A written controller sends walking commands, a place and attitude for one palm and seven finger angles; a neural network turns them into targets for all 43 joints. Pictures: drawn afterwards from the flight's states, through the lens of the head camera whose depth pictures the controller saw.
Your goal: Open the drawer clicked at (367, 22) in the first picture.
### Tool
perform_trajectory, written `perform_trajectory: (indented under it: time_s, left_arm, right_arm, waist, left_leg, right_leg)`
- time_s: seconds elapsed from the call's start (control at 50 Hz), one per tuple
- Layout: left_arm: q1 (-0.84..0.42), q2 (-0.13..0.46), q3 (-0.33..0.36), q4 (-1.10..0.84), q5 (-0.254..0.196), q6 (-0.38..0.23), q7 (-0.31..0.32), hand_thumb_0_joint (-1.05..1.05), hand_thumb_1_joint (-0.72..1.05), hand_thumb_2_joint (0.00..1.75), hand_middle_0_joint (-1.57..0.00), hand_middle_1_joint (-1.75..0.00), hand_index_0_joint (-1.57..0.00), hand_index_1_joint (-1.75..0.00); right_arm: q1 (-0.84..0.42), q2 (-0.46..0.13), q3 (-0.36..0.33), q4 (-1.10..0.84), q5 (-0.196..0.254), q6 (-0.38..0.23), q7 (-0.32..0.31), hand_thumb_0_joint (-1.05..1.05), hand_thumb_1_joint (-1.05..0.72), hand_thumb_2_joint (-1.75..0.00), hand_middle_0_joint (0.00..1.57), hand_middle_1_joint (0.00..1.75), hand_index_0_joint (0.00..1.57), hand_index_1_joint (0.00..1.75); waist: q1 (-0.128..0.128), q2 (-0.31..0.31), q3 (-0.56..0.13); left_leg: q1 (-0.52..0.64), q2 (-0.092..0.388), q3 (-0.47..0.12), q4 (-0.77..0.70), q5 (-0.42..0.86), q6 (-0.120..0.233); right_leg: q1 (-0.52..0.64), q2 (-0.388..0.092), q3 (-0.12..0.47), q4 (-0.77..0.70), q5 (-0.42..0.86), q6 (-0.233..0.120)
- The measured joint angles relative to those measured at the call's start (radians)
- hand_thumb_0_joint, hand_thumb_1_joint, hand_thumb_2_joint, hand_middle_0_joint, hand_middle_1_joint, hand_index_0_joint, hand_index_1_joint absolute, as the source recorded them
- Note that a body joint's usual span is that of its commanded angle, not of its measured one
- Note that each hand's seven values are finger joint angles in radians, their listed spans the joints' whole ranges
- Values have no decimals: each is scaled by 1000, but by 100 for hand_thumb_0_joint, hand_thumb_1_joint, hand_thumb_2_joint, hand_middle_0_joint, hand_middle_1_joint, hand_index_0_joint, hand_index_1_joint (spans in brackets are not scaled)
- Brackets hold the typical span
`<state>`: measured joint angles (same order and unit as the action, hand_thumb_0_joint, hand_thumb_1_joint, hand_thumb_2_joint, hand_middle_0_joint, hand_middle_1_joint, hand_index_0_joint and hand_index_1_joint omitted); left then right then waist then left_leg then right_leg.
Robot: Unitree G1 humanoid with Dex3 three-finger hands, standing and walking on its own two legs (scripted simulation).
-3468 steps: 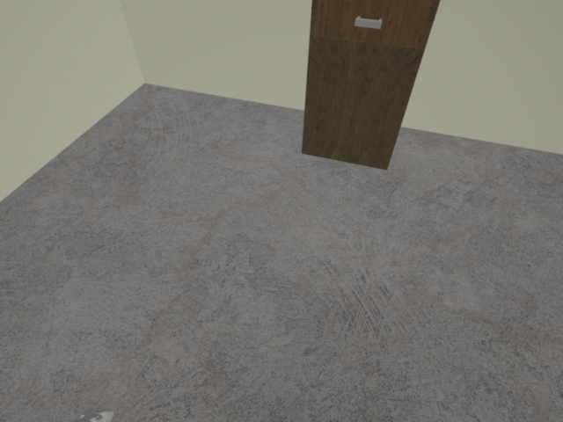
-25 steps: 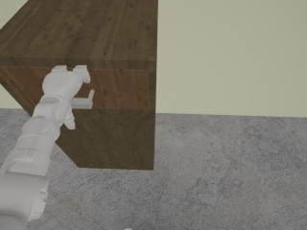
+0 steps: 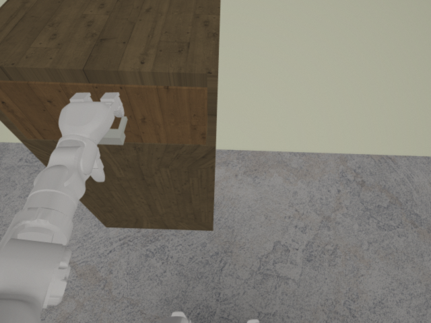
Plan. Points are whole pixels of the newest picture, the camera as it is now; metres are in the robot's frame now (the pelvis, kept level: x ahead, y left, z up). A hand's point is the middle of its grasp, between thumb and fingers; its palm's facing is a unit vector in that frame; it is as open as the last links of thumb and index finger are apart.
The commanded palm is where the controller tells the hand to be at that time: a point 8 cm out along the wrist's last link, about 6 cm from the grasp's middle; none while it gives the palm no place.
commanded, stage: lower the fingers behind the handle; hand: left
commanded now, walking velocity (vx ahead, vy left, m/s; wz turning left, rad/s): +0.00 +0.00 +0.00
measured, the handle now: (101, 128) +0.51 +0.25 +0.02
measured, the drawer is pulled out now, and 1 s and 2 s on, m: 0.00 0.00 0.00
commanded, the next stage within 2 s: lift the hand off the handle in 1.08 s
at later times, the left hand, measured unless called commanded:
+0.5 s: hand (96, 144) +0.46 +0.25 +0.03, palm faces -0.07 +0.00 -1.00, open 13.8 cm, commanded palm +0.45 +0.23 +0.07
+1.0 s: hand (97, 144) +0.46 +0.25 +0.03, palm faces -0.04 +0.00 -1.00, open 13.7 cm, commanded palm +0.45 +0.24 +0.06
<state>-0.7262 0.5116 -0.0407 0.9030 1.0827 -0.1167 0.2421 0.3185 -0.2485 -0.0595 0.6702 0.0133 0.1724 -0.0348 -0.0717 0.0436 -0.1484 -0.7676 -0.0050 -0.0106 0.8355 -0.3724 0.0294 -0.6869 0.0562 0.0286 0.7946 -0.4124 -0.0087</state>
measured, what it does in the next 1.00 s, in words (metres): stands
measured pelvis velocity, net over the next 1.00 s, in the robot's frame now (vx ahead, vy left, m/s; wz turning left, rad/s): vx -0.03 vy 0.01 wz -0.01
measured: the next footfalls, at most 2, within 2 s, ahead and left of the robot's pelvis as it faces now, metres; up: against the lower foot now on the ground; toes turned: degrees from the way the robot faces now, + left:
none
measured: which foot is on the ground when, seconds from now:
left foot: down 0.00-1.00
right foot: down 0.00-1.00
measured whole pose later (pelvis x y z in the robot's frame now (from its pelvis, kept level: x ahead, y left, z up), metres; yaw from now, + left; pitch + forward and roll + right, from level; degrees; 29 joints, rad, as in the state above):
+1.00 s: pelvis -0.03 +0.01 -0.02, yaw +0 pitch +20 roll -3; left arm -0.88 0.55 -0.07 1.05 1.11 -0.09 0.25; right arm 0.36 -0.24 -0.02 0.65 0.02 0.14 -0.05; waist -0.11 0.04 -0.16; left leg -0.95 0.00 -0.02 0.96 -0.37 0.04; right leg -0.86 0.06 0.02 0.91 -0.41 0.01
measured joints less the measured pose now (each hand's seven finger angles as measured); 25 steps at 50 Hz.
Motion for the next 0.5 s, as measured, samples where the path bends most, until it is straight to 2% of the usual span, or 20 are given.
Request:
perform_trajectory:
  time_s: [0.32, 0.38, 0.44, 0.5]
  left_arm:
    - [-79, 4, -27, 95, 9, 15, 6, 0, -49, 30, -32, -120, -31, -125]
    - [-89, 15, -30, 131, 16, 27, -8, 0, -49, 30, -31, -120, -31, -125]
    - [-86, 29, -2, 115, 5, 9, -2, 0, -49, 30, -32, -120, -31, -127]
    - [-91, 45, -7, 123, 21, 4, -3, 0, -49, 30, -32, -121, -30, -126]
  right_arm:
    - [28, 1, 18, -11, 7, 8, -7, 0, -90, -90, 20, 30, 20, 30]
    - [28, -4, 19, -15, 7, 4, -8, 0, -90, -90, 20, 30, 20, 30]
    - [36, -5, 18, -19, 5, -5, -14, 0, -90, -90, 20, 30, 20, 30]
    - [44, -6, 16, -14, 2, -12, -15, 0, -90, -90, 20, 30, 20, 30]
  waist:
    - [-13, -7, -13]
    - [-23, -7, -10]
    - [-26, -10, -7]
    - [-29, -10, -10]
  left_leg:
    - [-42, 1, -9, 20, 11, -2]
    - [-61, 2, -8, 33, 11, -1]
    - [-82, 5, -7, 48, 9, -1]
    - [-107, 6, -8, 66, 5, 0]
  right_leg:
    - [-39, 2, -10, 20, 8, -1]
    - [-59, 3, -10, 34, 8, 0]
    - [-81, 6, -9, 48, 7, 1]
    - [-105, 8, -10, 64, 4, 1]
